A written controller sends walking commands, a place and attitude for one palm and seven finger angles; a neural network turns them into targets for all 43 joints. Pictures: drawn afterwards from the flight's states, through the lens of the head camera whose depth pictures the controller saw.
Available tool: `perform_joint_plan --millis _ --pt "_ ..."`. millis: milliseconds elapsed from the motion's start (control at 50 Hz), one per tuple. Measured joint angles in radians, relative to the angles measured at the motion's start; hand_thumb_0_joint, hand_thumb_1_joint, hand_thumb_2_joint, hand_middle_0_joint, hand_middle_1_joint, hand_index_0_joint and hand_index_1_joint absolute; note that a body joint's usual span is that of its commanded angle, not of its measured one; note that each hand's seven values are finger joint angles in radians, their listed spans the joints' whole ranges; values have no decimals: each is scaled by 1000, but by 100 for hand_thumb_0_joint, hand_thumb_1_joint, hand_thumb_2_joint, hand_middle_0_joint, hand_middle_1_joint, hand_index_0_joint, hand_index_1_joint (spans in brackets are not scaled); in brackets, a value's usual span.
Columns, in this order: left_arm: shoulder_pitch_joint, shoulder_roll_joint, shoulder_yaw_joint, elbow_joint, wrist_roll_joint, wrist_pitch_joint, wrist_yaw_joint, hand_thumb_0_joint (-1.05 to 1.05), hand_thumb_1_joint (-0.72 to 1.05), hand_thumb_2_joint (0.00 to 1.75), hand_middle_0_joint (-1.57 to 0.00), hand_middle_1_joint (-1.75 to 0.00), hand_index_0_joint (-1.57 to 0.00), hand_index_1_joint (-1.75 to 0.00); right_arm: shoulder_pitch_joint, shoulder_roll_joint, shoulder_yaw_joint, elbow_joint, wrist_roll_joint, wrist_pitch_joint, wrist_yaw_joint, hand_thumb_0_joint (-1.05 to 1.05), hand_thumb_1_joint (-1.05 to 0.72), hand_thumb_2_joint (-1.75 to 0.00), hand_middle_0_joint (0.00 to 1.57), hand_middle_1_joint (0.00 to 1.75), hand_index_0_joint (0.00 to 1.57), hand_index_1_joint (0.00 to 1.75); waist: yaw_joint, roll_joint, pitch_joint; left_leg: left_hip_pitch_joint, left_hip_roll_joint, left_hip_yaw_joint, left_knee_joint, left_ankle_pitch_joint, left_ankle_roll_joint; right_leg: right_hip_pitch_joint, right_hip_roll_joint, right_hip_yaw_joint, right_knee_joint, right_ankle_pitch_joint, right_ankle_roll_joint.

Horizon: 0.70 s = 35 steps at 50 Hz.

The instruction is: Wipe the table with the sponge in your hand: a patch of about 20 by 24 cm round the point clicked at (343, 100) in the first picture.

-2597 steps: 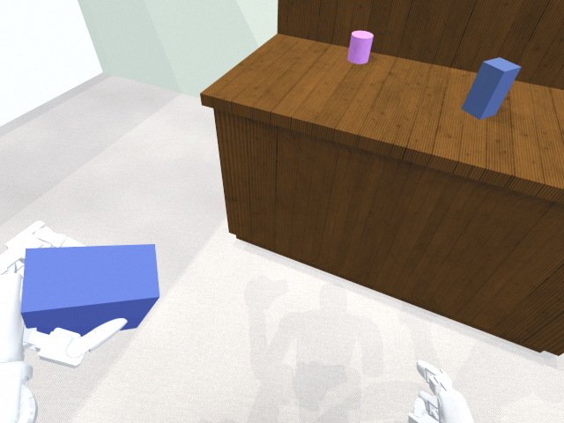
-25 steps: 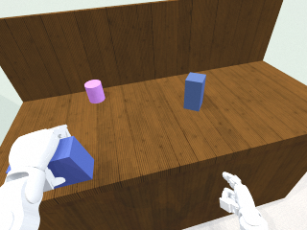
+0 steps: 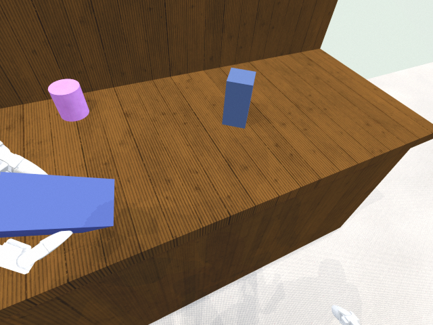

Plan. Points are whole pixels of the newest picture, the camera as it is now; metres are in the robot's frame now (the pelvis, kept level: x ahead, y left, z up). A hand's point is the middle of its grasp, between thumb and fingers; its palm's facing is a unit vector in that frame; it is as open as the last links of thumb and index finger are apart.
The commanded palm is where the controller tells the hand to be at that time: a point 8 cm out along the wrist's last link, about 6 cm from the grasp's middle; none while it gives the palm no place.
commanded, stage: step back with the hand held close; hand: left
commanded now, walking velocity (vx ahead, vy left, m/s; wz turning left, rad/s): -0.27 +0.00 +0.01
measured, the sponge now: (66, 209) +0.23 +0.22 +0.17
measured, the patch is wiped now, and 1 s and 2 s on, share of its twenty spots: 1.00 1.00 1.00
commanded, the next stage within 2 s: stop stepping back and stand still in 1.06 s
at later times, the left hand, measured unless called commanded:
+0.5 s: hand (1, 245) +0.17 +0.24 +0.20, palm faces +0.48 -0.79 -0.38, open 9.9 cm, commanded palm +0.11 +0.28 +0.21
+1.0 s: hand out of the picture +0.07 +0.22 +0.21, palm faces +0.44 -0.80 -0.42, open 9.9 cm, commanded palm +0.01 +0.26 +0.21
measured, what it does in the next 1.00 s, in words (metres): walks backwards: left foot, then right foot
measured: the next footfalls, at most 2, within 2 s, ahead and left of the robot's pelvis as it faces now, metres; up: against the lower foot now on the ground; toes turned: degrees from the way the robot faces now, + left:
left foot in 0.74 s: -0.05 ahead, +0.13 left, +0.00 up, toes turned +4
right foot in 0.98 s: -0.04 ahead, -0.13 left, +0.00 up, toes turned +2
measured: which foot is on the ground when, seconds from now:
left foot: down 0.00-0.56, up 0.58-0.72, down 0.74-1.00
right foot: down 0.00-0.76, up 0.78-0.96, down 0.98-1.00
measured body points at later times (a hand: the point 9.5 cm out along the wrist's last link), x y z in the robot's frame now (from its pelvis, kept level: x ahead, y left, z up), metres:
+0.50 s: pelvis -0.04 -0.01 -0.01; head -0.04 +0.01 +0.44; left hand +0.14 +0.28 +0.22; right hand +0.15 -0.23 -0.07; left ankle +0.04 +0.09 -0.73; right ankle +0.02 -0.12 -0.73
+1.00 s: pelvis -0.14 -0.02 -0.01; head -0.12 -0.01 +0.44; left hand +0.04 +0.26 +0.23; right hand +0.02 -0.24 -0.09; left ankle -0.09 +0.13 -0.73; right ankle -0.08 -0.14 -0.73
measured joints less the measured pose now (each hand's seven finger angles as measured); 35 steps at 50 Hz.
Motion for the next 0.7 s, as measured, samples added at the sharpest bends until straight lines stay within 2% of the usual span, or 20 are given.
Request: perform_joint_plan --millis 180,320,460,540,580,660,700 --pt "12 -23 -35 -25 16 -27 5 -1 -51 108 -74 -135 -76 -136 -57 29 15 -13 -4 -32 3 1 -90 -90 20 30 20 30 15 16 -8 -59 5 -10 39 9 -5 -52 6 -12 29 12 -4" --pt "-48 -39 -34 -19 15 -31 17 -1 -51 108 -74 -135 -77 -136 -114 30 16 -39 -2 -36 -6 1 -90 -90 21 30 20 30 39 16 -19 -98 2 -10 80 8 -2 -92 2 -17 76 8 -1" --pt "-106 -61 -25 14 42 -16 20 -1 -51 108 -74 -135 -77 -136 -118 33 20 -67 -10 -53 -3 1 -90 -90 21 30 20 30 51 12 -4 -97 5 -5 80 24 -1 -102 14 -1 105 -19 0" --pt "-112 -67 -33 10 50 -19 13 -1 -51 108 -74 -135 -77 -136 -108 36 23 -64 -16 -53 6 1 -90 -90 21 30 20 30 45 22 10 -102 18 -19 96 9 -10 -89 31 -10 80 39 -15" --pt "-105 -64 -44 -8 42 -25 13 -1 -51 108 -74 -135 -77 -136 -103 36 21 -53 -14 -44 11 1 -90 -90 21 30 20 30 37 14 8 -129 14 -27 145 -94 -21 -101 28 -18 80 36 -22" --pt "-70 -48 -63 -69 22 -32 20 -1 -51 108 -74 -135 -77 -136 -106 44 10 -17 -7 -6 16 1 -90 -90 21 30 20 30 4 -42 4 -138 6 -1 321 -198 -44 -132 -11 -15 77 48 -23" --pt "-46 -28 -53 -93 19 -35 22 -1 -51 108 -74 -135 -77 -136 -103 47 7 -20 -6 6 14 1 -90 -90 21 30 20 30 -16 -72 0 -86 21 18 262 -192 -45 -158 -36 -10 77 62 -15"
